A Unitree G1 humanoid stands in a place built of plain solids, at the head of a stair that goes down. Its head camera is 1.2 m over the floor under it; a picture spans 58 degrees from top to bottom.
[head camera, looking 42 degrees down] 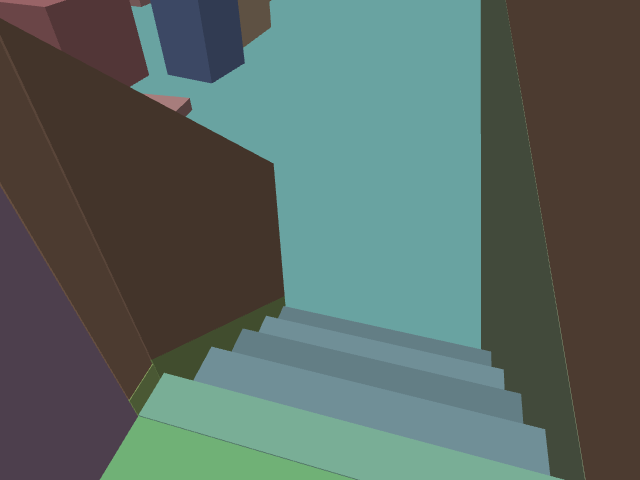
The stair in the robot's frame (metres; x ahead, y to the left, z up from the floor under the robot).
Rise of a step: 0.21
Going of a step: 0.25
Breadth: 1.20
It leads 15 degrees to the right of straight ahead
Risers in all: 5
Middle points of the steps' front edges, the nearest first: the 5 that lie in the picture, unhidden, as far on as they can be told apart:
0.56 -0.10 0.00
0.80 -0.16 -0.21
1.04 -0.23 -0.42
1.28 -0.29 -0.63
1.51 -0.36 -0.84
